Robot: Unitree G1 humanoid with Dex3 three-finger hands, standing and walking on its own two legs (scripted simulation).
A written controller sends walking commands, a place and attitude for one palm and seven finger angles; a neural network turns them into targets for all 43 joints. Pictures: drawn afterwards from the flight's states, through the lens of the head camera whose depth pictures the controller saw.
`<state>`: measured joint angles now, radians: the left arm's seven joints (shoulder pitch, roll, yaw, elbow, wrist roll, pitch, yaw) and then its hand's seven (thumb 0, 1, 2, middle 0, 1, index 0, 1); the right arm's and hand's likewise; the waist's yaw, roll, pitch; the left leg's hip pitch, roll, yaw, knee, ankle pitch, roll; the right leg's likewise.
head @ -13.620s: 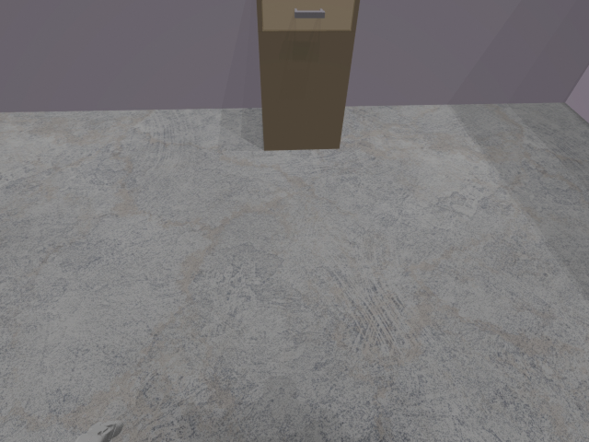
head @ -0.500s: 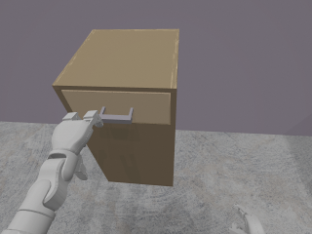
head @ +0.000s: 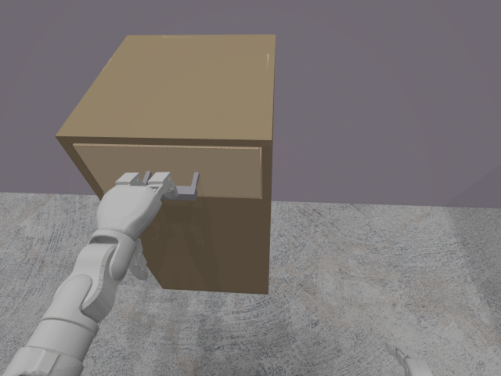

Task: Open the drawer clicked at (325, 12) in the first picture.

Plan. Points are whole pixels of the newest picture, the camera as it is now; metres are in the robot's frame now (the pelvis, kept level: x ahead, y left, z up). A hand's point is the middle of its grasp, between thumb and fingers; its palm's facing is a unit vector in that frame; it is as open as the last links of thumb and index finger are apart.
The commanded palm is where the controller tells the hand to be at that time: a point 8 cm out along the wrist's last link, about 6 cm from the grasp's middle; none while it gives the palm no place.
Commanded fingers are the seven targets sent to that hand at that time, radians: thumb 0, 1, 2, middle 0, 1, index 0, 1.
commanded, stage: move the hooked fingers above the handle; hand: left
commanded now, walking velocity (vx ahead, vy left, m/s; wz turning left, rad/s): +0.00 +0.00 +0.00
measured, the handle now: (169, 184) +0.48 +0.23 -0.03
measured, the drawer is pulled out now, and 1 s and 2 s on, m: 0.00 0.00 0.00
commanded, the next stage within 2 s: none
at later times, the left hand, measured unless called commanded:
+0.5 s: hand (170, 200) +0.39 +0.18 +0.05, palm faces +0.04 -0.08 -1.00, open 13.8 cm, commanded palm +0.36 +0.22 +0.10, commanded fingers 0.00 -0.50 0.30 -0.30 -1.20 -0.30 -1.20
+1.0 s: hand (179, 176) +0.45 +0.18 +0.05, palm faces +0.14 -0.05 -0.99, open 13.8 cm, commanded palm +0.41 +0.22 +0.08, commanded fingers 0.00 -0.50 0.30 -0.30 -1.20 -0.30 -1.20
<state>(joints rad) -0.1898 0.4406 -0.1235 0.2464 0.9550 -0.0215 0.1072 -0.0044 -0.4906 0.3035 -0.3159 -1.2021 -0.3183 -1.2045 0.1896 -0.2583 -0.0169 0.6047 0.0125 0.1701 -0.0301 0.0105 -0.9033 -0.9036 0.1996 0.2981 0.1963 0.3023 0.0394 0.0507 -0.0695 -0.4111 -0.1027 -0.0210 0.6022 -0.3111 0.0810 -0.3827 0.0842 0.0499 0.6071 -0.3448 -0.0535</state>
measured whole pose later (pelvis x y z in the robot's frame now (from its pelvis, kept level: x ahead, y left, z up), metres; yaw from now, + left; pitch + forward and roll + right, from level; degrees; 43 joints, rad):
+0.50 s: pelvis +0.00 -0.01 -0.01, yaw +0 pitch +10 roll +0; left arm -0.38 0.41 -0.12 0.45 1.02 -0.09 0.21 0.00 -0.49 0.30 -0.32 -1.20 -0.32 -1.20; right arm 0.19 -0.24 -0.03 0.61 0.01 0.18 -0.04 0.01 -0.90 -0.90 0.20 0.30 0.20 0.30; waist 0.01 0.04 -0.11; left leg -0.51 -0.09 -0.02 0.68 -0.35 0.07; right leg -0.48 0.10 0.04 0.68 -0.38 -0.07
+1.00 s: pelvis -0.01 -0.01 -0.02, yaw -1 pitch +16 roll +0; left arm -0.64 0.42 -0.08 0.79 1.07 -0.08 0.39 0.00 -0.49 0.30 -0.35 -1.24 -0.32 -1.20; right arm 0.25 -0.26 -0.04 0.65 0.00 0.18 -0.04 0.01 -0.90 -0.90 0.20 0.30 0.20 0.30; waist -0.05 0.05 -0.15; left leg -0.68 -0.08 0.00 0.77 -0.36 0.07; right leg -0.65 0.11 0.05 0.77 -0.38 -0.07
